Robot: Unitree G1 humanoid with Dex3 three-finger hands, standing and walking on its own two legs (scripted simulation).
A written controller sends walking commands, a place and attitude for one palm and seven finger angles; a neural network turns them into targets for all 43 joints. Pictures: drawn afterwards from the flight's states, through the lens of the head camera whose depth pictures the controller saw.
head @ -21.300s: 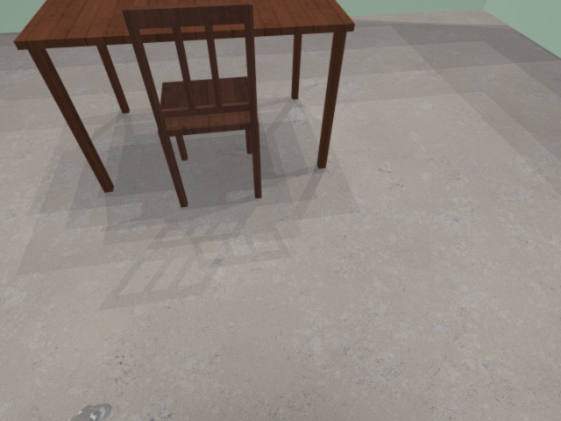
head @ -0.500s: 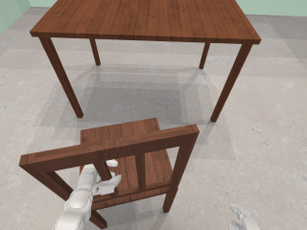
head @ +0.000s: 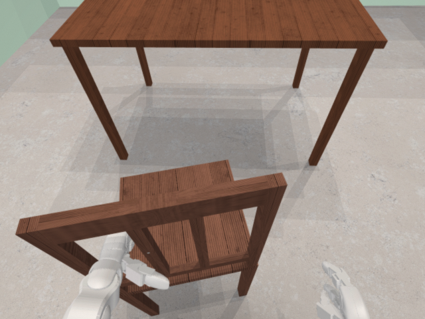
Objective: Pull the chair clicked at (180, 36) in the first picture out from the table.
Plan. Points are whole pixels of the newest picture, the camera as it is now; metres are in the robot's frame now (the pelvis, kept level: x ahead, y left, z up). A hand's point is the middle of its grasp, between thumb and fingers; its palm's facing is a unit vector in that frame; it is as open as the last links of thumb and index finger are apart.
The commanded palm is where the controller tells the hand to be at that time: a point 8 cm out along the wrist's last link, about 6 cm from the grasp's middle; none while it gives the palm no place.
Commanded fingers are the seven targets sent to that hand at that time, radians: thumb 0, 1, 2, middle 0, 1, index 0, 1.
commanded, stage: open the thumb and straighten the fingers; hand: left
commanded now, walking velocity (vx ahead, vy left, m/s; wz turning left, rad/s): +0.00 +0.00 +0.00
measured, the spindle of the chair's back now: (152, 252) +0.26 +0.14 -0.06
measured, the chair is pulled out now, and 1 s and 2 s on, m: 0.58 0.58 0.58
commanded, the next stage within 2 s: draw the fingers out of the gap in 0.06 s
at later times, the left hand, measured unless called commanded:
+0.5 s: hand (144, 281) +0.20 +0.14 -0.03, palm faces -0.03 -0.98 -0.17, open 17.5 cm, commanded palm +0.18 +0.19 -0.01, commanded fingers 0.00 -0.55 0.20 0.00 0.00 0.00 0.00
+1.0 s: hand out of the picture +0.14 +0.13 -0.03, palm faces -0.01 -0.99 -0.16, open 17.5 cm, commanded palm +0.10 +0.19 -0.01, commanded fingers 0.00 -0.55 0.20 0.00 0.00 0.00 0.00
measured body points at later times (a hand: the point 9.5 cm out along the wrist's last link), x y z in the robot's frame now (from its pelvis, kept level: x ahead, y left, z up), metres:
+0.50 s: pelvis +0.00 +0.00 -0.01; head +0.04 -0.02 +0.44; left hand +0.20 +0.19 -0.02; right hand +0.16 -0.25 -0.09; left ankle -0.02 +0.13 -0.70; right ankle -0.02 -0.14 -0.70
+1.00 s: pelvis -0.01 +0.00 -0.02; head +0.02 -0.02 +0.43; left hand +0.13 +0.19 -0.01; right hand +0.18 -0.24 -0.08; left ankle -0.02 +0.13 -0.70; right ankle -0.02 -0.14 -0.70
